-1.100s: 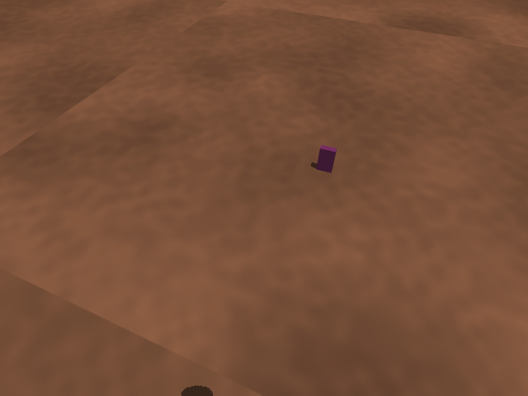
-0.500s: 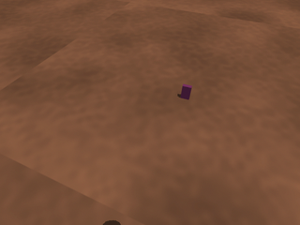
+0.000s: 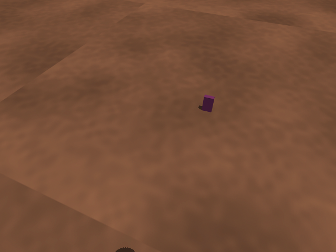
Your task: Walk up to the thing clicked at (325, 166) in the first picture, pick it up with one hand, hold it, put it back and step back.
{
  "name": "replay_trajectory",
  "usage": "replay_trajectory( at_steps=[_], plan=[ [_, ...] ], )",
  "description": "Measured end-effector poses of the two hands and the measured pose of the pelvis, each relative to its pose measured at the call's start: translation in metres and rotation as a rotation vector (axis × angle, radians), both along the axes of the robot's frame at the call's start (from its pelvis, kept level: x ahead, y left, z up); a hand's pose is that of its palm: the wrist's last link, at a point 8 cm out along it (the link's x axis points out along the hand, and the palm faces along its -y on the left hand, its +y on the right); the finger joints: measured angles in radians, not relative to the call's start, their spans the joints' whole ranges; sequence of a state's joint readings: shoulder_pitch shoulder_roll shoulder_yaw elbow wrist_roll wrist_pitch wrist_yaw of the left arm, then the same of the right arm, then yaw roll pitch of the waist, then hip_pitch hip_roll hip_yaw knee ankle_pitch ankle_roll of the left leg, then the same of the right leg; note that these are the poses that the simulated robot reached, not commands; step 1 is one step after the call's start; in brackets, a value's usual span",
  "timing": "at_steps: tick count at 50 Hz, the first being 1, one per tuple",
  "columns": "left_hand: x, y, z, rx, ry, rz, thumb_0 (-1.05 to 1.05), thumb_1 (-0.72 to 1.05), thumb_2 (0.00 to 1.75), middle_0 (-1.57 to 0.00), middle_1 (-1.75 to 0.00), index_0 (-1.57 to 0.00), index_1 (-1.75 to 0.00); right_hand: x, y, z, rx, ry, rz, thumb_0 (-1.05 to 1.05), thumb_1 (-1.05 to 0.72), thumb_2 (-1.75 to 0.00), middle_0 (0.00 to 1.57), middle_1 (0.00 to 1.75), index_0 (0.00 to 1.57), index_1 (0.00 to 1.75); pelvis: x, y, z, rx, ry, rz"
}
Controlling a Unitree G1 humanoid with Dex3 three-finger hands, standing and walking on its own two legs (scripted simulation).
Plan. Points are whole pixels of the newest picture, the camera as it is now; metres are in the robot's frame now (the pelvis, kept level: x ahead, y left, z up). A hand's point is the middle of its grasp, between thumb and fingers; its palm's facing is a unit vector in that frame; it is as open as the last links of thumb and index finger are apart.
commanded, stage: stand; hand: left
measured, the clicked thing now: (208, 103) +1.40 -0.38 -0.71
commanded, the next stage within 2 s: walk up in 0.02 s
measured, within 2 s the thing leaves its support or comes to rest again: neither
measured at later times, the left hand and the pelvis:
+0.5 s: hand (112, 244) +0.20 +0.15 -0.14, palm faces -0.16 -0.91 -0.38, open 7.4 cm; pelvis +0.11 -0.12 -0.02, yaw -13 degrees
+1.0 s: hand (150, 145) +0.53 +0.06 -0.15, palm faces -0.39 -0.85 -0.35, open 7.4 cm; pelvis +0.35 -0.17 -0.01, yaw -21 degrees
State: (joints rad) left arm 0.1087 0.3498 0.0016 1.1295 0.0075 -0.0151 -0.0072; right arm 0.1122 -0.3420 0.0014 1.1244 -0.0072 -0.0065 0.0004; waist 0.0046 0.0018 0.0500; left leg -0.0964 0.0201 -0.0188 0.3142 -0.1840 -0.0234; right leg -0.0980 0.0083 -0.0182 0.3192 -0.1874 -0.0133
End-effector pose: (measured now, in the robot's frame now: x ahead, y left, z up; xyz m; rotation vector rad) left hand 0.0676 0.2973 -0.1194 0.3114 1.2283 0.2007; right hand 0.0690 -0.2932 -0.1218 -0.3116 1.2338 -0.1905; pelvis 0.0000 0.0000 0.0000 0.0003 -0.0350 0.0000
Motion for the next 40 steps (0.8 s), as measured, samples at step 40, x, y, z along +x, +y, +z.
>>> replay_trajectory(
  at_steps=[40],
  plan=[
    [0.296, -0.138, -0.029, -0.021, 0.015, -0.288, 0.01, 0.9, 0.9, -0.2, -0.3, -0.2, -0.3, 0.196, -0.179, 0.014, -0.1, -0.169, -0.195, 0.01, -0.91, -0.9, 0.2, 0.3, 0.2, 0.3, 0.263, -0.14, -0.031, 0.0, -0.002, -0.314]
  ],
)
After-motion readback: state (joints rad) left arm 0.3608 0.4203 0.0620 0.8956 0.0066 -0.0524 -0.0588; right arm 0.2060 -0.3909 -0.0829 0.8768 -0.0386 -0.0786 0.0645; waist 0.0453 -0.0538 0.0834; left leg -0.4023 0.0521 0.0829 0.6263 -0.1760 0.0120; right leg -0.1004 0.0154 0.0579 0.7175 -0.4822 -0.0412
